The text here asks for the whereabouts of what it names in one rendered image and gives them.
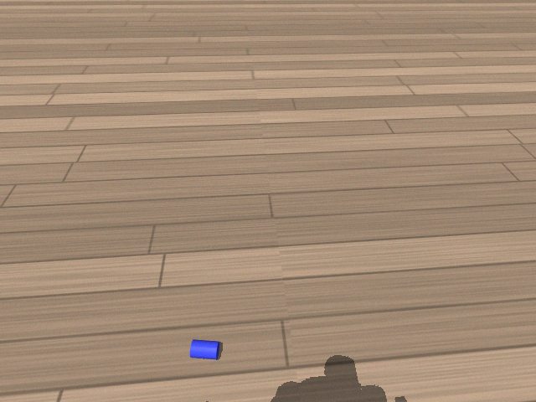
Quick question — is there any can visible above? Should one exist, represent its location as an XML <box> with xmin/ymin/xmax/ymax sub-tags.
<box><xmin>190</xmin><ymin>340</ymin><xmax>219</xmax><ymax>359</ymax></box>

